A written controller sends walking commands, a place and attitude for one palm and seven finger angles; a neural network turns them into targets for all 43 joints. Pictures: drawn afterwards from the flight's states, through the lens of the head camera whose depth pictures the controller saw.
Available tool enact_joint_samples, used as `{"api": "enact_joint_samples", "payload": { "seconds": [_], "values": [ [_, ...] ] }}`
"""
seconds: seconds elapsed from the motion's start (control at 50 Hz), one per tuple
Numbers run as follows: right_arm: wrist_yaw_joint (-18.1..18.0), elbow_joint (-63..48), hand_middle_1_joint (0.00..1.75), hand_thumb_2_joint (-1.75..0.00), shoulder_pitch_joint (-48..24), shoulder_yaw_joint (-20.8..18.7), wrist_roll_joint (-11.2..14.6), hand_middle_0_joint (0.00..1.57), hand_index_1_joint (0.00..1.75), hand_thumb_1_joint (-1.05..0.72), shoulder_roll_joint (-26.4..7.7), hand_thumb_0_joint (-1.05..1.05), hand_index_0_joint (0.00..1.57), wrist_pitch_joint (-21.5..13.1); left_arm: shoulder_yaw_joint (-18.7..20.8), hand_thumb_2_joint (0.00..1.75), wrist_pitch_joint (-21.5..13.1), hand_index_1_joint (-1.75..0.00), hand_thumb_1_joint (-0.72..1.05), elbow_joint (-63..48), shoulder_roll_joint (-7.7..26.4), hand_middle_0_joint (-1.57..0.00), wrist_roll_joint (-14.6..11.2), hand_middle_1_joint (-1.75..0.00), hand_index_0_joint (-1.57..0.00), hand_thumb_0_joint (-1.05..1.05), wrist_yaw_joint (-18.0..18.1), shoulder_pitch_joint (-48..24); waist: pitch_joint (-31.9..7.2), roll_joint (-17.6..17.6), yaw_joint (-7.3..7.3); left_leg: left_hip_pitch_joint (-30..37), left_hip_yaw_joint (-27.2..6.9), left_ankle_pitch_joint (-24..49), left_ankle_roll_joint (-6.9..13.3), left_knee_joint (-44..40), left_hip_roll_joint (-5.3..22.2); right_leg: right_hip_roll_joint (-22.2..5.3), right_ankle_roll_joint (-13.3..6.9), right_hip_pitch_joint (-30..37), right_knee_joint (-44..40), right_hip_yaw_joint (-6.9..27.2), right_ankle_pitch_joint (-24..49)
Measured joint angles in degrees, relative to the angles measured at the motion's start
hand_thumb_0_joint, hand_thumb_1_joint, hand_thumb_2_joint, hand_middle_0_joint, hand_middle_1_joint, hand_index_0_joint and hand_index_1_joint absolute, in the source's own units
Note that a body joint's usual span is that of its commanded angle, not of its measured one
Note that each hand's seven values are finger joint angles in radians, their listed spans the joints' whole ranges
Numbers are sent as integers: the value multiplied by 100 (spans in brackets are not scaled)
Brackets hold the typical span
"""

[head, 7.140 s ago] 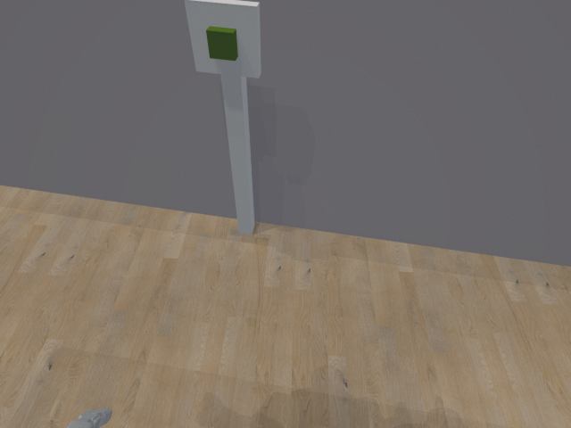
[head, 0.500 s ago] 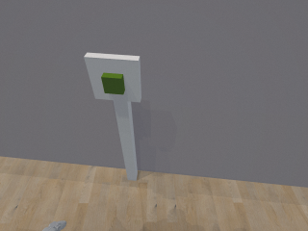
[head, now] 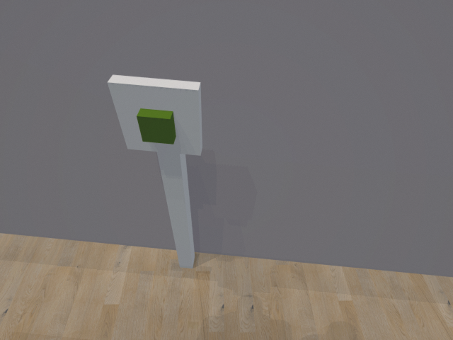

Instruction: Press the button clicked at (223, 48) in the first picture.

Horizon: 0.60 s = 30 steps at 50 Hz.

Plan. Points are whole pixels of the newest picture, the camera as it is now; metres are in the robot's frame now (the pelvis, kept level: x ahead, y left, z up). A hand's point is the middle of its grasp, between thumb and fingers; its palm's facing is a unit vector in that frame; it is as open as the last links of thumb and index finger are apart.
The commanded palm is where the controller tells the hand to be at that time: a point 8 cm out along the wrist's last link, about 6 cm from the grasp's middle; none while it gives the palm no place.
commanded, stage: come to a stop and stand still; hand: left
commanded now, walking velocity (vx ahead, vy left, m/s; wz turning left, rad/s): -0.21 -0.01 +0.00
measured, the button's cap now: (157, 125) +0.51 +0.19 +0.09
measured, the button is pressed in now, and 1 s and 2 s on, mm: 0 0 0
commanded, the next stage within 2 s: look again from close up in 1.64 s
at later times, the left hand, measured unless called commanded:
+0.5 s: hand out of the picture +0.03 +0.19 -0.16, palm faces -0.02 -0.97 -0.25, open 7.3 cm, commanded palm none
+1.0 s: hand out of the picture -0.05 +0.15 -0.17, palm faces -0.03 -0.98 -0.17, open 7.4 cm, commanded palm none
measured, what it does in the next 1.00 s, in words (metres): stands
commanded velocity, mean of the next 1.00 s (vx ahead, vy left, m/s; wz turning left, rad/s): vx -0.03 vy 0.00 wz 0.00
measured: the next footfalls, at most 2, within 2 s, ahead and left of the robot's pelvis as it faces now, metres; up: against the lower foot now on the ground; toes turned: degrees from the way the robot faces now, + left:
none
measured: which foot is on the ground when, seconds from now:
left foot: down 0.00-1.00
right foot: down 0.00-1.00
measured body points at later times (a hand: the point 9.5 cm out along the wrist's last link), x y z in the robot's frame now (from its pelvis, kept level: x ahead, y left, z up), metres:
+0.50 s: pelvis -0.04 +0.00 +0.00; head -0.04 +0.00 +0.45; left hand +0.04 +0.24 -0.14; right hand +0.00 -0.23 -0.15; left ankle -0.04 +0.09 -0.73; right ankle -0.05 -0.12 -0.73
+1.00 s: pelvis -0.03 -0.02 +0.01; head +0.00 -0.02 +0.46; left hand -0.04 +0.20 -0.15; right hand -0.05 -0.24 -0.15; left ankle -0.04 +0.09 -0.73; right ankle -0.05 -0.12 -0.73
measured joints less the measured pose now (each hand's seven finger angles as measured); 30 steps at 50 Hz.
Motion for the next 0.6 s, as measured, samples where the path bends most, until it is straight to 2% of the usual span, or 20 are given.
{"api": "enact_joint_samples", "payload": {
  "seconds": [0.08,0.2,0.26,0.3,0.36,0.42,0.6],
  "values": [
    [-140,37,30,-90,-11,-50,52,20,30,-91,147,0,20,-5,-7,90,-2,-30,91,27,-167,-20,-43,-29,-20,0,130,-18,124,7,-30,95,17,35,-12,-64,-7,-8,32,105,-91,8,41],
    [-210,-265,30,-90,-254,-219,47,20,30,-91,218,0,20,12,84,90,32,-30,91,-342,-199,-20,-43,-29,-20,0,222,-296,258,59,-57,64,105,523,6,-233,6,-32,22,-155,133,-19,619],
    [-227,-391,30,-90,-329,-305,9,20,30,-92,131,1,20,7,165,90,73,-30,92,-542,-106,-20,-6,-29,-20,1,237,-457,238,118,-71,104,134,475,66,-393,32,-19,21,-328,344,-55,692],
    [-220,-451,30,-90,-365,-336,-6,20,30,-92,92,1,20,-14,224,90,82,-30,92,-640,20,-20,-8,-29,-20,1,225,-580,222,89,-83,90,143,293,63,-424,6,-44,12,-339,343,-58,462],
    [-120,-704,30,-90,-434,-313,24,20,30,-92,-18,1,20,66,227,90,-36,-30,92,-758,169,-20,-5,-29,-20,1,276,-752,174,143,-72,-384,127,104,-2,187,97,35,-13,-319,-20,-60,116],
    [-51,-913,29,-90,-480,-279,-20,20,30,-92,-78,0,20,50,160,90,-79,-30,92,-787,266,-19,-12,-29,-20,0,223,-895,184,159,-172,-448,108,171,9,245,95,30,-41,-450,167,-72,246],
    [-3,-971,29,-90,-371,-127,-76,20,30,-93,-185,0,20,55,9,90,-4,-30,91,-835,210,-19,-6,-29,-20,0,72,-966,-50,239,-82,-316,171,571,32,-275,-17,-59,-43,-467,-47,-16,493]
  ]
}}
